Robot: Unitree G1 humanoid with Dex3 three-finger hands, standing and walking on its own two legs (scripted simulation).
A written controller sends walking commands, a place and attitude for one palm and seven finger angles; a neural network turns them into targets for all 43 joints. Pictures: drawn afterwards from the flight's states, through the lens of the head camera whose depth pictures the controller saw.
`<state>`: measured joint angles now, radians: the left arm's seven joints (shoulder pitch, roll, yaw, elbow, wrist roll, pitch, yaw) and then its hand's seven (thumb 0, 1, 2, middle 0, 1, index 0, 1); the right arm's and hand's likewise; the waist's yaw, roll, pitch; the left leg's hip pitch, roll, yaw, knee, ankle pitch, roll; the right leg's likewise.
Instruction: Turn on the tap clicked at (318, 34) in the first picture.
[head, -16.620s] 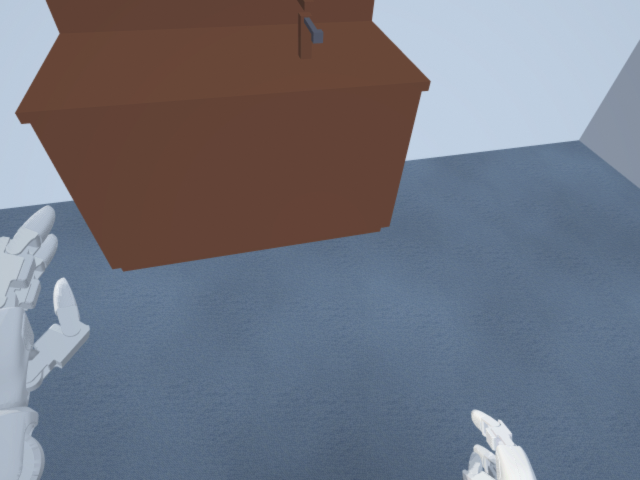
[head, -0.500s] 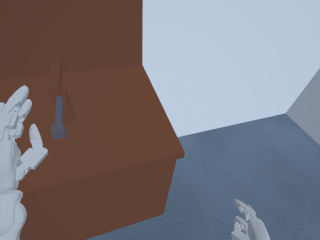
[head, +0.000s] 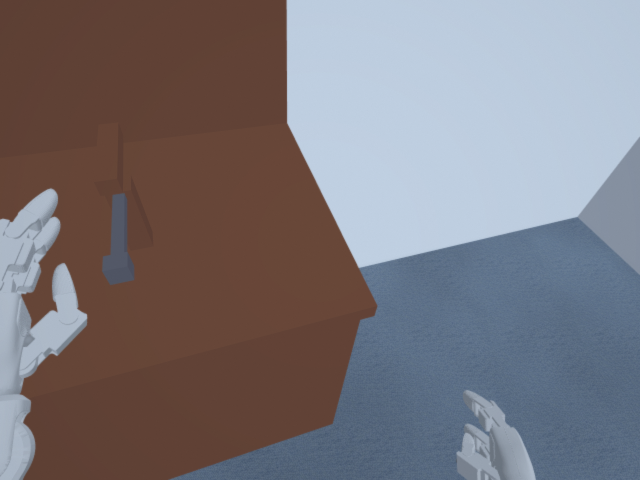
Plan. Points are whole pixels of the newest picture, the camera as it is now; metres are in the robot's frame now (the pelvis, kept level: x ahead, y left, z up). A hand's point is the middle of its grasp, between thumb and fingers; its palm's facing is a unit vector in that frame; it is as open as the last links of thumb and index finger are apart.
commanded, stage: come to a stop and stand still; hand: left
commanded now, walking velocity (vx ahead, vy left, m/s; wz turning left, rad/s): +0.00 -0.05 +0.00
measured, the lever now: (118, 268) +0.33 +0.29 +0.08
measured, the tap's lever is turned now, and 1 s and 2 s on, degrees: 0 0 0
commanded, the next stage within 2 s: look again from close up in 1.10 s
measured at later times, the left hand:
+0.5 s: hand (85, 350) +0.20 +0.24 +0.13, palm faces +0.32 -0.83 -0.45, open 7.4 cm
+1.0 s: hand (46, 362) +0.17 +0.26 +0.15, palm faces +0.40 -0.85 -0.35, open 7.4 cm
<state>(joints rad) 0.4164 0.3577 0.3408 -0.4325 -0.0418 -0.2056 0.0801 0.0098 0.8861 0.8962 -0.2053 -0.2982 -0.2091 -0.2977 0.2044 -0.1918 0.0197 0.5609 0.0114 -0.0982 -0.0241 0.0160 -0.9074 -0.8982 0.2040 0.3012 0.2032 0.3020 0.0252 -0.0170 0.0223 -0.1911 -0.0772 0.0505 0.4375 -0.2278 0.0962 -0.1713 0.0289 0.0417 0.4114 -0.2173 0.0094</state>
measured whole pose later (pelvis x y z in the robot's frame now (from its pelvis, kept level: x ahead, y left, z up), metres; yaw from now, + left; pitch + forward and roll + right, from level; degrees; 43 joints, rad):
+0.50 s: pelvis -0.01 -0.02 -0.01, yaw +3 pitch +3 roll -1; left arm 0.47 0.48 0.36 -0.38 -0.11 -0.30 0.06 0.01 0.88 0.90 -0.21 -0.30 -0.22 -0.30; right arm 0.26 -0.27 0.01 0.64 0.02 -0.15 0.02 0.02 -0.91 -0.90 0.20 0.30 0.20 0.30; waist 0.04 -0.03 0.06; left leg -0.33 -0.08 0.00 0.51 -0.23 0.08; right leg -0.27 0.03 -0.01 0.49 -0.28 -0.02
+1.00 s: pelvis -0.03 +0.00 +0.00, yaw +4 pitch +1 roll -1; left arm 0.40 0.40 0.34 -0.41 -0.11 -0.27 0.08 0.01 0.89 0.90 -0.21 -0.30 -0.21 -0.30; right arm 0.20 -0.21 0.03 0.60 0.03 -0.14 0.02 0.01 -0.91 -0.90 0.20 0.30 0.20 0.30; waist 0.05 -0.02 0.06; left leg -0.30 -0.11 0.00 0.46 -0.17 0.10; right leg -0.25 0.00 -0.01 0.47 -0.25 0.01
